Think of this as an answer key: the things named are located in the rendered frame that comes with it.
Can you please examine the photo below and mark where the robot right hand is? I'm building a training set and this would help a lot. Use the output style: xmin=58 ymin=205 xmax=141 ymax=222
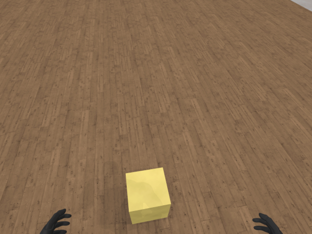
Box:
xmin=253 ymin=213 xmax=283 ymax=234

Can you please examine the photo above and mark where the carton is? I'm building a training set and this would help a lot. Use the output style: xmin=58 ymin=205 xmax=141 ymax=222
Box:
xmin=126 ymin=168 xmax=171 ymax=224

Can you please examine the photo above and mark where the robot left hand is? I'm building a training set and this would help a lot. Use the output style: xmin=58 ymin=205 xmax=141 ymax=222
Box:
xmin=40 ymin=209 xmax=71 ymax=234

